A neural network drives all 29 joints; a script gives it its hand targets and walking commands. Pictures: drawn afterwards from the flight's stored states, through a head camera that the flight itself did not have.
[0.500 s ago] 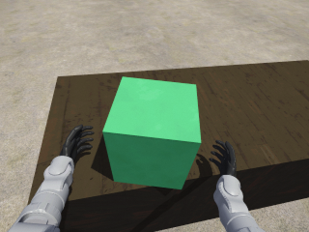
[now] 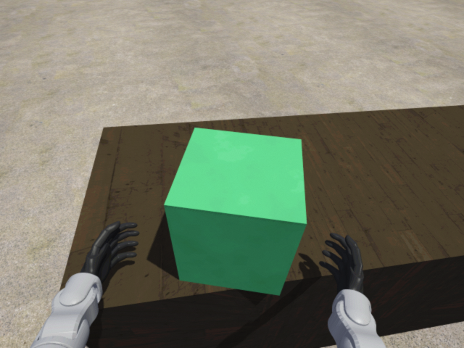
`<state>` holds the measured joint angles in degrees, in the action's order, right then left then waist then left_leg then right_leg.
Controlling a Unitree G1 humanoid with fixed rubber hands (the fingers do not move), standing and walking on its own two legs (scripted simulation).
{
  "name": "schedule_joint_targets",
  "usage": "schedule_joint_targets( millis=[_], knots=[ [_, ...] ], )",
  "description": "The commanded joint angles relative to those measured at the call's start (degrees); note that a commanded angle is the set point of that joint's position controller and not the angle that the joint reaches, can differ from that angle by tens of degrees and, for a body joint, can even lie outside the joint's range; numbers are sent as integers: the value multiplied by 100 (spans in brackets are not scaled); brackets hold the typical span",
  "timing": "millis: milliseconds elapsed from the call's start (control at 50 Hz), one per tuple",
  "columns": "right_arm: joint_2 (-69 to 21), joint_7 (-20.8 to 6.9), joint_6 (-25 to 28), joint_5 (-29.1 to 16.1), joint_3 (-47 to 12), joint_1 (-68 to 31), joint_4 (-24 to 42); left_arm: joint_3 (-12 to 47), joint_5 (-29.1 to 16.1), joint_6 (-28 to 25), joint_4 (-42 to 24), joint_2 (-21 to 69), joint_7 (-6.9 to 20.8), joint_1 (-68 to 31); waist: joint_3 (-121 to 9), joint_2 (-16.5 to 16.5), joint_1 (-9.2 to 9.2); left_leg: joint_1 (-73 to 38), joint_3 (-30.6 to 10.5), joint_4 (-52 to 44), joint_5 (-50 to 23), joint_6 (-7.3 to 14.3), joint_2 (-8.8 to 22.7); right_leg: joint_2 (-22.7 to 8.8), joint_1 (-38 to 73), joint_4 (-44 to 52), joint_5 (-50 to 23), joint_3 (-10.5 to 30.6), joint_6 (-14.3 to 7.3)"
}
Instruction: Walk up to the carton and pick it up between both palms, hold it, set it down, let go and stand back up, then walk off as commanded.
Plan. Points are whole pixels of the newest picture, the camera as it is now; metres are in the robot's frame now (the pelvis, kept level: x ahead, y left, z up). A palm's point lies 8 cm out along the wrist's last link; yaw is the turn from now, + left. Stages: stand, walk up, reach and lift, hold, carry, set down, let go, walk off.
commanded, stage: set down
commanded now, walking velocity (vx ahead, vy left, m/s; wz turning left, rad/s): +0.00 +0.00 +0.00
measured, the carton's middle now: (237, 212) +0.39 -0.03 +0.02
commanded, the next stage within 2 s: none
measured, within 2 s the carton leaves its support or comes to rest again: neither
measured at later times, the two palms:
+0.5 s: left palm (70, 336) +0.19 +0.24 -0.01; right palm (350, 317) +0.19 -0.19 -0.01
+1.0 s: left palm (91, 334) +0.20 +0.22 -0.03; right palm (348, 306) +0.21 -0.21 -0.02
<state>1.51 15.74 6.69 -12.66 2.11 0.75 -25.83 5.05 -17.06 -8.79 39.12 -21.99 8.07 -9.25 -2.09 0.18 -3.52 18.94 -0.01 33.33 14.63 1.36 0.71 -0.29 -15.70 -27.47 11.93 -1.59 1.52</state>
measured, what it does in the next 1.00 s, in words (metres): stands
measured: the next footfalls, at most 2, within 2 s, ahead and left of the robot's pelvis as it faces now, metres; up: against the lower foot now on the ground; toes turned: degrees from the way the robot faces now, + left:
none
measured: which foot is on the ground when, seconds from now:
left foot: down 0.00-1.00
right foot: down 0.00-1.00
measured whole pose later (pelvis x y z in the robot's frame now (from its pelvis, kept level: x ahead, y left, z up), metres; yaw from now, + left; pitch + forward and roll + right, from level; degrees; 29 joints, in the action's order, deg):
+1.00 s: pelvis +0.04 -0.02 +0.01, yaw +0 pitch -2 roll -1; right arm 1.6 10.7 11.2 -7.9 -1.5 20.1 -17.4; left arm 4.1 -15.3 -5.9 18.5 -21.5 7.4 19.3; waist 2.0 0.2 1.0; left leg 9.7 0.0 27.1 15.7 -0.5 1.2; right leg 0.2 -7.8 -23.8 14.3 -1.6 0.4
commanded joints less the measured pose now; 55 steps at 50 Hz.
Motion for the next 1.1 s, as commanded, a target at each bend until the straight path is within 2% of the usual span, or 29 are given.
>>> schedule_joint_targets(
  millis=[0,60,80,120,220,240,260,300,360,380,440,480,540,560,620,640,660,760,800,840,880,900,920,960,980,1000,1020,1040,1080],
  knots=[
    [209,18,647,119,-1063,1297,2309,-1032,354,54,-2978,-953,268,1046,-770,253,711,-2178,125,-775,-2371,-360,-103,184,1099,918,-1574,335,-204],
    [202,-15,692,262,-832,891,2645,-891,193,-114,-3399,-1176,207,609,-476,367,636,-1728,83,-804,-1895,-388,-48,169,833,897,-944,352,-250],
    [208,-53,665,255,-841,1441,2782,-705,56,-133,-3521,-1094,213,1281,-226,290,568,-1728,43,-852,-1949,-382,-28,170,919,912,-988,340,-289],
    [94,-51,631,328,-658,1551,2978,-457,-105,-253,-3791,-1109,180,1334,45,497,489,-1577,41,-986,-1335,-377,2,102,718,969,-470,374,-363],
    [99,-156,400,543,-333,1338,3064,-257,-394,-466,-3977,-1312,1,1279,130,516,361,-911,5,-1270,173,-212,132,30,909,750,298,326,-415],
    [42,-164,297,619,-282,1318,3316,-388,-522,-508,-3927,-1465,-19,1273,100,433,427,-687,-18,-1324,453,-141,154,18,1039,700,499,364,-438],
    [100,-195,207,658,-253,1040,2987,-321,-532,-459,-3658,-1399,-45,1067,129,446,372,-535,17,-1339,706,-87,157,2,998,640,708,338,-446],
    [142,-185,79,672,-190,1055,3139,-350,-522,-567,-3806,-1442,-83,1065,198,530,304,-122,-40,-1436,1063,86,245,69,1324,467,665,356,-380],
    [48,-160,-147,736,-104,1230,2789,-279,-568,-441,-3609,-1426,-95,1234,195,341,201,-414,-21,-1411,843,56,215,-23,1215,612,725,411,-429],
    [152,-172,-230,665,-114,1116,2733,-285,-425,-395,-3542,-1290,-125,1133,308,551,294,-252,-21,-1535,1114,54,252,56,1375,551,823,310,-403],
    [285,-223,-351,745,123,975,2443,-241,-200,-200,-3350,-1111,-152,1103,480,737,201,154,-52,-1692,1513,110,376,132,1721,462,785,286,-372],
    [203,-273,-375,715,-12,1001,2739,-354,-287,-152,-3349,-1125,-151,1287,282,394,391,-28,-56,-1654,1201,91,357,99,1636,539,709,322,-372],
    [270,-294,-381,743,235,862,2572,-318,-258,6,-3334,-1096,-208,1197,236,496,350,-319,-121,-1606,993,-98,331,27,1302,597,618,318,-370],
    [113,-250,-299,703,44,1371,2835,-457,-341,12,-3519,-1186,-168,1644,275,243,406,-552,-21,-1473,348,-115,224,-6,1306,754,361,361,-385],
    [303,-379,-234,668,4,1412,2319,-451,-140,115,-3279,-905,-180,1761,280,502,373,-743,-37,-1413,-318,-270,234,42,1167,726,3,298,-403],
    [287,-364,-168,715,56,1294,2506,-466,-191,50,-3450,-977,-164,1603,68,345,400,-781,9,-1318,-517,-287,208,34,1213,732,-172,317,-373],
    [229,-404,-70,634,-102,1616,2424,-535,-110,60,-3476,-951,-172,1930,152,530,428,-1010,-5,-1227,-1009,-356,151,21,1103,779,-467,350,-380],
    [418,-412,382,535,-300,2303,1805,-738,316,-7,-3657,-778,-90,2547,-267,604,331,-1973,-99,-835,-3027,-550,36,126,1163,796,-2211,404,-310],
    [685,-517,613,541,-139,2448,1612,-738,500,12,-3656,-595,-97,2960,-187,803,339,-2259,-165,-805,-3672,-704,73,316,1043,824,-2303,264,-358],
    [613,-529,767,485,-337,2367,1327,-829,629,47,-3585,-584,-48,2834,-175,909,348,-2331,-148,-769,-3638,-730,6,289,1011,900,-2291,284,-319],
    [607,-499,869,550,-348,2421,1576,-858,602,53,-3635,-681,-19,2947,-254,612,326,-2181,-109,-764,-3621,-662,-32,246,1201,912,-2465,311,-291],
    [585,-497,913,552,-380,2333,1451,-887,695,6,-3569,-684,-21,2811,-201,728,372,-2179,-88,-827,-3492,-669,-84,256,1198,916,-2427,272,-296],
    [495,-506,904,638,-414,2171,1524,-850,605,13,-3547,-683,-2,2586,-104,464,324,-2002,-101,-830,-3017,-592,-63,186,1221,908,-2330,309,-220],
    [504,-574,946,621,-405,2149,1206,-877,717,25,-3539,-617,-66,2586,-41,671,377,-2024,-60,-919,-2871,-608,-93,160,1218,935,-2149,287,-245],
    [418,-516,919,695,-379,2167,1279,-920,658,-7,-3455,-787,-36,2616,41,537,300,-1934,-61,-892,-2803,-554,-80,96,1174,960,-2248,393,-197],
    [499,-574,925,734,-444,2092,1145,-915,743,45,-3257,-722,-37,2628,71,475,409,-1948,-77,-958,-2628,-563,-96,141,1179,947,-2145,299,-228],
    [297,-485,978,683,-451,2226,1703,-986,535,-43,-3476,-979,7,2550,-169,270,340,-1942,55,-896,-2467,-440,-146,12,1288,958,-2153,404,-105],
    [447,-566,925,732,-403,1975,1142,-920,686,50,-3256,-767,-54,2471,2,525,371,-1912,25,-991,-2277,-500,-114,66,1122,928,-1928,328,-179],
    [418,-569,871,854,-356,1769,1358,-938,595,59,-3259,-895,-54,2192,107,390,421,-1615,42,-1106,-1758,-424,-85,23,1115,951,-1384,309,-200]
  ],
)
